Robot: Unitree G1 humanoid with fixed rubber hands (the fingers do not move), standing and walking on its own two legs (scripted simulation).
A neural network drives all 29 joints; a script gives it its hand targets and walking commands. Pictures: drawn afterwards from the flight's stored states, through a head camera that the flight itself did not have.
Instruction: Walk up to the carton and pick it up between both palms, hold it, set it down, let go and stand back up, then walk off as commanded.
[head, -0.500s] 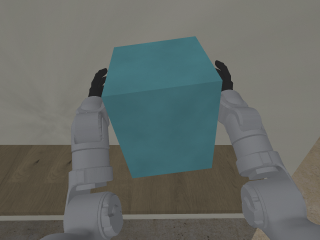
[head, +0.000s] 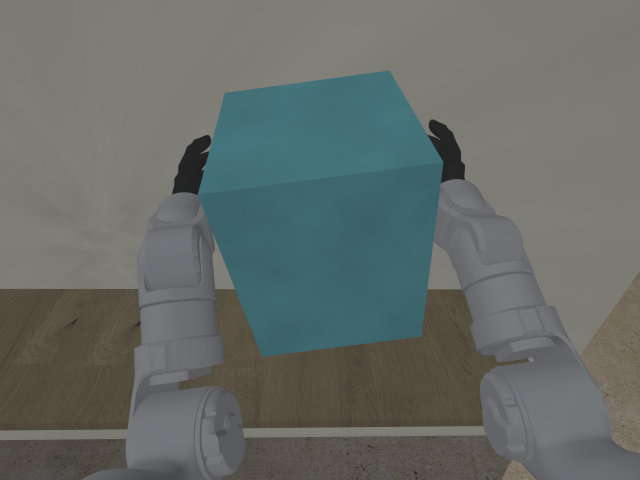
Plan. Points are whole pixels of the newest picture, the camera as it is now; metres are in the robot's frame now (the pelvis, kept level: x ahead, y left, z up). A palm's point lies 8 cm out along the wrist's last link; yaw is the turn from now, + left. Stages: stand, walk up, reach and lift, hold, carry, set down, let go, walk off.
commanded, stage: hold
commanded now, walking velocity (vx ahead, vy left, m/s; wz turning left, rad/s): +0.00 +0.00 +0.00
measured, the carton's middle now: (324, 216) +0.37 +0.00 +0.21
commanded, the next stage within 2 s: none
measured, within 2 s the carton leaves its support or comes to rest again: neither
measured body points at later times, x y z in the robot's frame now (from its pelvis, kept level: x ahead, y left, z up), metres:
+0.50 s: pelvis +0.00 +0.00 +0.00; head -0.07 +0.02 +0.44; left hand +0.38 +0.15 +0.24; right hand +0.38 -0.15 +0.25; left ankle +0.00 +0.13 -0.75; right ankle +0.04 -0.13 -0.75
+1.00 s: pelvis +0.00 +0.00 +0.00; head -0.07 +0.02 +0.44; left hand +0.38 +0.15 +0.24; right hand +0.39 -0.14 +0.25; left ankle +0.01 +0.13 -0.75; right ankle +0.04 -0.13 -0.75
